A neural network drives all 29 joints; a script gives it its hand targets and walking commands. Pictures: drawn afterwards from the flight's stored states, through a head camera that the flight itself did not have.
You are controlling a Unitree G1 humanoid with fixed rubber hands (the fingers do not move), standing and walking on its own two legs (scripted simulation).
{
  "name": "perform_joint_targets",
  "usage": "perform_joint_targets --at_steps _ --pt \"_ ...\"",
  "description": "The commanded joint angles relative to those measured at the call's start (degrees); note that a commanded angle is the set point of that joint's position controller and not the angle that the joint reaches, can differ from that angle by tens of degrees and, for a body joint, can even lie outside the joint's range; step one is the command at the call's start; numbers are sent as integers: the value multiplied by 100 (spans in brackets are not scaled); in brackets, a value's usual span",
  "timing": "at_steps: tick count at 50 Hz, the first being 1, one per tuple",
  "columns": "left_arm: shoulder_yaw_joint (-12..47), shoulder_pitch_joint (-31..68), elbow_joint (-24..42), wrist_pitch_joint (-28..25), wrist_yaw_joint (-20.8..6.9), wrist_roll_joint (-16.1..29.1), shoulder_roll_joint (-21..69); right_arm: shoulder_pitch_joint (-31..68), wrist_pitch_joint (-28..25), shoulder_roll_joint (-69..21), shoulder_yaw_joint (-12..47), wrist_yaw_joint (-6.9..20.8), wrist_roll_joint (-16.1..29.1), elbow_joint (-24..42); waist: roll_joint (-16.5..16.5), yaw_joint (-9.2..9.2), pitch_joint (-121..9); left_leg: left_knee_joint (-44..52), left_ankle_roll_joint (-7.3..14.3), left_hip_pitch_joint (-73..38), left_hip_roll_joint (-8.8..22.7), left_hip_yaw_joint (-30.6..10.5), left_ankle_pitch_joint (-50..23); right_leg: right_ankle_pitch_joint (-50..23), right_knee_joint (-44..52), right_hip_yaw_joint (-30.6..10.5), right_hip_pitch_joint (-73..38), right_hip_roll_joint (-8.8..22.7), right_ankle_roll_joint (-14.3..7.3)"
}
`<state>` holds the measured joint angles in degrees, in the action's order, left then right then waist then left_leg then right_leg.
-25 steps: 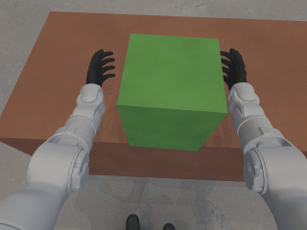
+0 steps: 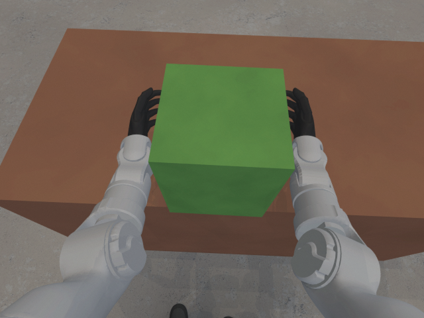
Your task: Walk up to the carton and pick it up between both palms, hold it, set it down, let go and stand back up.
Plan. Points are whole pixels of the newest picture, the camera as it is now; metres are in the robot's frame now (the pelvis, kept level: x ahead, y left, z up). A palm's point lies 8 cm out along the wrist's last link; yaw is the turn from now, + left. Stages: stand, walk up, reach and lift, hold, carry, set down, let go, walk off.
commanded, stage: reach and lift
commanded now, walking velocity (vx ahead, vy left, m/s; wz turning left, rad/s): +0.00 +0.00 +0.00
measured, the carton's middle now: (219, 149) +0.44 -0.01 -0.01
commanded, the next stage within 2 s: none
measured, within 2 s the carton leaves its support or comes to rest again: leaves its support in 1.64 s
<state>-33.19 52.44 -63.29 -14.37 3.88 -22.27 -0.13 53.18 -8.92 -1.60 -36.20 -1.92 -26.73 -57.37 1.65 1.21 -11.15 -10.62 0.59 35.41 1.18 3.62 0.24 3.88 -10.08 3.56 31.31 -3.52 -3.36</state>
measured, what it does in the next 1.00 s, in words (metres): stands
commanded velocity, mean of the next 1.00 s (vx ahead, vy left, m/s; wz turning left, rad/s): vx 0.00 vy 0.00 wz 0.00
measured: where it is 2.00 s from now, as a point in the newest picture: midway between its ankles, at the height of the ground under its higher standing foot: outside the picture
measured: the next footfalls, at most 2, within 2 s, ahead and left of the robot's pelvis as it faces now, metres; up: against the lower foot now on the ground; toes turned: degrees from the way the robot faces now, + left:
none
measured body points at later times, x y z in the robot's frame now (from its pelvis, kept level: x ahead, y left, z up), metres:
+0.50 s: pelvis +0.01 -0.01 +0.00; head +0.12 -0.01 +0.44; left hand +0.46 +0.14 +0.03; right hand +0.45 -0.16 +0.05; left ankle +0.02 +0.11 -0.74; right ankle -0.03 -0.08 -0.74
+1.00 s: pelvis +0.01 +0.00 +0.01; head +0.12 +0.00 +0.44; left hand +0.45 +0.14 +0.03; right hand +0.45 -0.16 +0.05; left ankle +0.02 +0.11 -0.74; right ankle -0.03 -0.08 -0.74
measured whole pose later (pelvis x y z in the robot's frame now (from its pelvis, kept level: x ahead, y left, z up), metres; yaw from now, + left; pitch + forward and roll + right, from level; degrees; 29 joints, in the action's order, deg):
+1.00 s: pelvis +0.01 +0.00 +0.01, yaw +3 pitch +19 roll +0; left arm -35.0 45.4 -52.8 -11.1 -1.3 -28.1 3.9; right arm 46.0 -9.9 -8.0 -42.2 2.5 -35.9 -46.7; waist 1.0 3.5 -6.1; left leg -6.9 0.1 25.6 0.4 0.9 0.0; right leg 4.4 -6.8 5.7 20.9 -3.2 -2.8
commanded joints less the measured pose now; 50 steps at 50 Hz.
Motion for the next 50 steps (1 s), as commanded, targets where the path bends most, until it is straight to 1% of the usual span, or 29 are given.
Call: perform_joint_targets --at_steps 1,3,6,12,16,18,23,26,30,34,38,50 --pt "279 2536 676 -252 -276 -268 773 2043 -288 -1353 416 293 -664 673 -231 -18 -3806 -395 116 -2137 -169 -524 -1546 -3727 -705 -129 -2272 249 566" --pt "284 2526 670 -228 -387 -332 954 1914 -280 -1635 397 361 -838 642 -317 38 -3591 -281 151 -2045 -157 -554 -1409 -3808 -731 -116 -2486 287 603" --pt "280 2484 718 -197 -427 -395 1031 1854 -289 -1782 351 378 -925 730 -294 53 -3457 -193 172 -2030 -156 -575 -1297 -3848 -740 -129 -2600 306 635" --pt "375 2393 902 -112 -482 -512 1328 1758 -305 -2056 283 432 -961 778 2 48 -3254 -170 115 -2269 -159 -585 -1239 -3576 -626 -80 -2452 313 611" --pt "482 2286 986 -24 -518 -554 1580 1695 -286 -2234 281 489 -1017 833 77 72 -3126 -190 62 -2523 -130 -623 -1258 -3316 -503 -7 -2287 294 579" --pt "540 2235 1005 21 -547 -556 1709 1638 -280 -2346 323 523 -1052 852 33 91 -3079 -190 56 -2566 -124 -636 -1275 -3313 -478 7 -2321 303 583" --pt "682 2205 1045 34 -613 -572 2022 1604 -326 -2689 471 602 -1117 903 -45 62 -3062 -133 86 -2441 -115 -674 -1277 -3465 -506 16 -2583 324 589" --pt "745 2226 1061 55 -656 -560 2157 1587 -340 -2857 581 613 -1111 914 -97 92 -2986 -104 124 -2349 -107 -671 -1251 -3591 -533 -5 -2787 348 601" --pt "787 2190 1107 105 -693 -591 2270 1541 -351 -2960 649 630 -1083 881 -31 83 -2874 -77 128 -2332 -96 -696 -1268 -3689 -548 -19 -2859 364 601" --pt "832 2176 1245 165 -655 -652 2365 1536 -374 -2938 587 656 -1135 894 42 101 -2837 -97 37 -2644 -60 -720 -1329 -3464 -427 48 -2554 330 558" --pt "906 2073 1304 227 -657 -685 2486 1460 -390 -2979 608 655 -1117 925 119 129 -2831 -148 4 -2797 -49 -729 -1465 -3487 -369 45 -2463 333 526" --pt "1030 2182 1269 183 -678 -630 2587 1487 -518 -3119 880 608 -1031 869 -11 125 -2907 -16 68 -2469 -54 -698 -1449 -3877 -484 -24 -2935 374 587"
